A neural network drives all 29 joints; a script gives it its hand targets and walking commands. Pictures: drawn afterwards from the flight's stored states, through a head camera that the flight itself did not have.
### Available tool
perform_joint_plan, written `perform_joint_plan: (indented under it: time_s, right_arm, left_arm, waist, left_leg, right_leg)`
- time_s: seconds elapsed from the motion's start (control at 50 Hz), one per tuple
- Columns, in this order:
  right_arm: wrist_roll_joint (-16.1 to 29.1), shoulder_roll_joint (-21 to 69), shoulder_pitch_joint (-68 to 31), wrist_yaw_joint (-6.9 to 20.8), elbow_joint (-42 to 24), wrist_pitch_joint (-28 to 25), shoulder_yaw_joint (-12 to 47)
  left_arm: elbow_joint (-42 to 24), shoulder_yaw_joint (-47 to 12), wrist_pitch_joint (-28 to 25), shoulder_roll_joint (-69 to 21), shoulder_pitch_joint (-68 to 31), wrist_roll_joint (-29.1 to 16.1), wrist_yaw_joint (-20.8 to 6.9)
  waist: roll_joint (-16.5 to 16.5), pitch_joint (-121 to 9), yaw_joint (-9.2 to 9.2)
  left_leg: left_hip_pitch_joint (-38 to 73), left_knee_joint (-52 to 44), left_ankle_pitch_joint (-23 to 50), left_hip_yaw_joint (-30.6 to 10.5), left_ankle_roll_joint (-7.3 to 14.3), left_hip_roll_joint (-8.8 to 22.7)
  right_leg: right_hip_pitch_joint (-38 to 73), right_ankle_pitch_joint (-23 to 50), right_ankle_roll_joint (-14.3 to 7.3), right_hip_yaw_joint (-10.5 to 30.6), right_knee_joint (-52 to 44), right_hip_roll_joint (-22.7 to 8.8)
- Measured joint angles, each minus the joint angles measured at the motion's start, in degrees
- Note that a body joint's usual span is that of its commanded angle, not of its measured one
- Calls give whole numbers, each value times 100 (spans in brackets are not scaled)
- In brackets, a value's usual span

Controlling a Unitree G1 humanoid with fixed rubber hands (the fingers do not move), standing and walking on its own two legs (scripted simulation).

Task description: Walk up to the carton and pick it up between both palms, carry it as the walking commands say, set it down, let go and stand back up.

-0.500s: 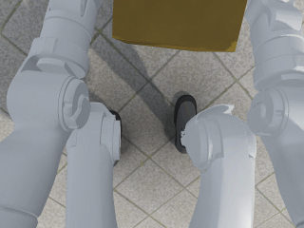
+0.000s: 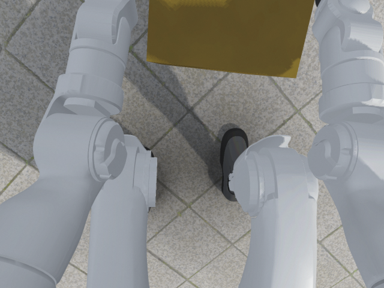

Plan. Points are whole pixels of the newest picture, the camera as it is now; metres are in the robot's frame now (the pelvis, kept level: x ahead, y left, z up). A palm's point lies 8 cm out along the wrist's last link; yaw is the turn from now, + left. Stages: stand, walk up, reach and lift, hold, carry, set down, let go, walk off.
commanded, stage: reach and lift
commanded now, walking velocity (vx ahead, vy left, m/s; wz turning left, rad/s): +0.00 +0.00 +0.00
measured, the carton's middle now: (219, 10) +0.52 -0.07 -0.24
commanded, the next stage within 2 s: none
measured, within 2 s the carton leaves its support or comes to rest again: leaves its support in 0.08 s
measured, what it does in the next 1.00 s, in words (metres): rises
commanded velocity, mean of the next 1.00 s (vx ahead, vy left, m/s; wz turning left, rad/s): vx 0.00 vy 0.00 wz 0.00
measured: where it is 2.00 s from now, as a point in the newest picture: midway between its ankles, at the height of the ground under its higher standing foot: (187, 184)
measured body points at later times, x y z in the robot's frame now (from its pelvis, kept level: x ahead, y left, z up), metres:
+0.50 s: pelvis -0.01 +0.00 +0.03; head +0.35 -0.03 +0.31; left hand +0.58 +0.08 -0.09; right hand +0.54 -0.22 -0.11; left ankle +0.08 +0.12 -0.34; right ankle +0.13 -0.14 -0.34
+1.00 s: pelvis +0.00 +0.00 +0.07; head +0.33 -0.03 +0.38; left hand +0.56 +0.09 -0.04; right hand +0.53 -0.21 -0.04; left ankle +0.08 +0.12 -0.34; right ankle +0.13 -0.14 -0.34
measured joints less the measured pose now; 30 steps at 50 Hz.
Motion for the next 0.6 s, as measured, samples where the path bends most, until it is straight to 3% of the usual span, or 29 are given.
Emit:
perform_joint_plan:
  time_s: [0.1, 0.2, 0.42, 0.6]
  right_arm:
    - [84, 170, 97, -120, -218, 170, 209]
    - [-14, 398, 235, -510, -477, 322, 164]
    - [-617, 602, 366, -393, -821, 699, -290]
    - [-840, 768, 414, -373, -1162, 903, -471]
  left_arm:
    - [-144, -161, 123, 121, 196, -175, 266]
    - [-158, -212, 226, 184, 220, -327, 258]
    - [100, 319, 391, 32, -18, 147, 40]
    - [-235, 507, 522, -96, 243, 327, -18]
  waist:
    - [57, -165, -39]
    - [196, -440, -22]
    - [383, -992, -20]
    - [313, -1198, -22]
  left_leg:
    - [-12, -75, 25, -26, -23, -35]
    - [-28, -228, 104, -27, -44, -89]
    - [14, -682, 293, -19, -62, -118]
    - [72, -981, 337, -17, -96, -82]
  right_leg:
    - [5, 2, 23, 10, -65, 36]
    - [13, 28, 74, 72, -186, 96]
    - [60, 163, 116, 164, -587, 215]
    - [65, 238, 116, 214, -853, 334]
